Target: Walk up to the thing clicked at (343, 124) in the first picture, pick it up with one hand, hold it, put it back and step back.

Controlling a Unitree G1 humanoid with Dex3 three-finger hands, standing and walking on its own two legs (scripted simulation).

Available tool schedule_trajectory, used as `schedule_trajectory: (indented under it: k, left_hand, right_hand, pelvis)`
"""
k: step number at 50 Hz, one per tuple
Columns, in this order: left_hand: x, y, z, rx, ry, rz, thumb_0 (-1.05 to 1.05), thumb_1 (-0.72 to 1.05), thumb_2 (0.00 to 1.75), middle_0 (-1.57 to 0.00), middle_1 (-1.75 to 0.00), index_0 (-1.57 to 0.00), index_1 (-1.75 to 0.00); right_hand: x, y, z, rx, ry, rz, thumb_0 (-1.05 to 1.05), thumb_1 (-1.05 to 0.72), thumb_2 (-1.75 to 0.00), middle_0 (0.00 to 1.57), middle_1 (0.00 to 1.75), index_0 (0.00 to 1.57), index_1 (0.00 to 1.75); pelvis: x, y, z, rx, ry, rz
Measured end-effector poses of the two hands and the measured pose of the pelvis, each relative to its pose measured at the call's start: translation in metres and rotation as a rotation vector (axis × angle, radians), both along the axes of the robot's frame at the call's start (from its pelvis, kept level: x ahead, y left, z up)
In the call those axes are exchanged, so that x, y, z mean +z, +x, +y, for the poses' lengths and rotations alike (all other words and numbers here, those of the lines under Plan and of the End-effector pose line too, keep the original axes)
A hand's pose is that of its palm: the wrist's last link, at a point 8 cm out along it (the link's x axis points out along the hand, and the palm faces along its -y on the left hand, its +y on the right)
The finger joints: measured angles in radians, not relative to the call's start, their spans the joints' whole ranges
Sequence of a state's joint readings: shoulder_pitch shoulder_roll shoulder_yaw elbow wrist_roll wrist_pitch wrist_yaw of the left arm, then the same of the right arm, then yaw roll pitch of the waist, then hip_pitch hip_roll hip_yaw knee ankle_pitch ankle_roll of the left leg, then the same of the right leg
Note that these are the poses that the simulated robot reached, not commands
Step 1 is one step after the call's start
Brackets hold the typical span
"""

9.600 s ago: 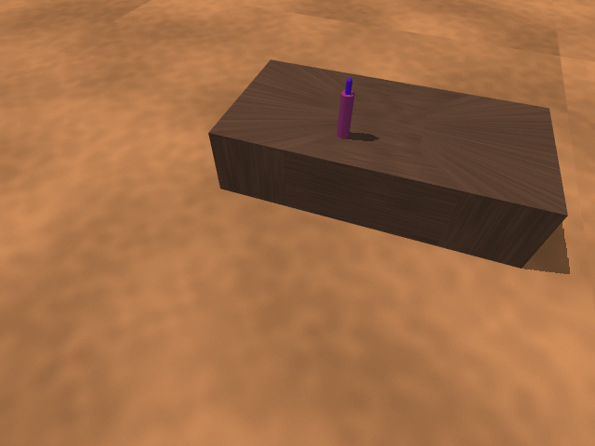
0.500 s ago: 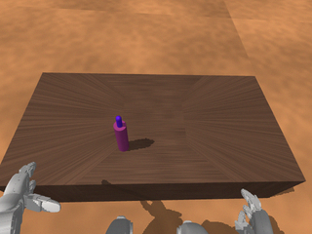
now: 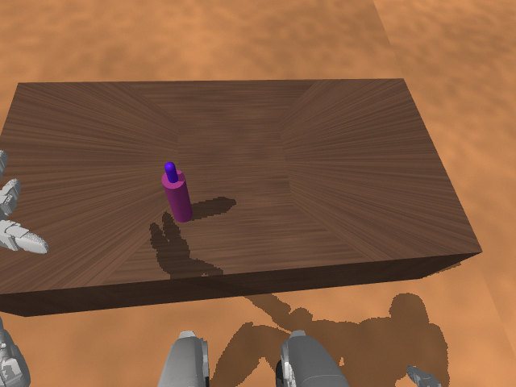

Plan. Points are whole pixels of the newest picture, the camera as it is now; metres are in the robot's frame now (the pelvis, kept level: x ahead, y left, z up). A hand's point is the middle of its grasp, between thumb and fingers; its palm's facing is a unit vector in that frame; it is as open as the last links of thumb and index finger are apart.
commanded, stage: go down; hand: left
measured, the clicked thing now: (177, 192) +0.53 +0.15 -0.24
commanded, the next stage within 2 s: none
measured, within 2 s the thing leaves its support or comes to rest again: neither
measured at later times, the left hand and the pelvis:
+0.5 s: hand (23, 163) +0.45 +0.34 +0.02, palm faces +0.13 -0.99 -0.06, open 17.7 cm; pelvis +0.00 +0.00 -0.02, yaw -1 degrees
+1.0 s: hand (23, 142) +0.48 +0.34 +0.03, palm faces +0.11 -0.99 -0.03, open 17.7 cm; pelvis +0.00 +0.01 -0.03, yaw -1 degrees
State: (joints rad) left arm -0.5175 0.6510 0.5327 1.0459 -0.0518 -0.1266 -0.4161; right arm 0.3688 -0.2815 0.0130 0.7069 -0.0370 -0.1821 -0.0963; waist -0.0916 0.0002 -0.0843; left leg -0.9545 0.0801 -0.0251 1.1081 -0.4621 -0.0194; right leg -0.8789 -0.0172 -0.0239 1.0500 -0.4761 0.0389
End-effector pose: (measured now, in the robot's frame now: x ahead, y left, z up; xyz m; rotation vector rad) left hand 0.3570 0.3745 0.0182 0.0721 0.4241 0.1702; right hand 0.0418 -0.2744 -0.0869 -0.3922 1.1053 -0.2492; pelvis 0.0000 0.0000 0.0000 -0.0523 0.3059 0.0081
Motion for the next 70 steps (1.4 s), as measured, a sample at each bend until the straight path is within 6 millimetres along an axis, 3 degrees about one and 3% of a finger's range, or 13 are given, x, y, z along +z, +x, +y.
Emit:
schedule_trajectory:
  k: [8, 32, 70]
  left_hand:
    - [0.008, 0.024, 0.005, -0.015, -0.010, -0.085, -0.01, -0.60, 0.03, -0.07, -0.01, -0.05, -0.03]
    - [0.014, 0.076, 0.017, -0.041, -0.028, -0.224, -0.02, -0.59, 0.06, -0.08, -0.01, -0.04, -0.05]
    - [0.020, 0.114, 0.019, -0.071, -0.035, -0.330, -0.02, -0.60, 0.03, -0.09, -0.02, -0.05, -0.05]
  right_hand:
    - [-0.003, -0.009, -0.001, 0.008, -0.009, 0.049, 0.00, -0.89, -0.89, 0.20, 0.30, 0.20, 0.30]
    - [-0.018, -0.008, 0.013, 0.021, 0.002, 0.126, 0.00, -0.89, -0.90, 0.20, 0.30, 0.20, 0.30]
    - [-0.031, -0.043, 0.017, -0.013, 0.009, 0.239, 0.00, -0.90, -0.90, 0.20, 0.30, 0.20, 0.30]
  pelvis:
    - [-0.006, -0.005, 0.000, -0.002, -0.007, 0.031]
    - [-0.022, 0.001, 0.007, -0.002, -0.031, 0.107]
    - [-0.041, -0.007, 0.007, -0.004, -0.049, 0.161]
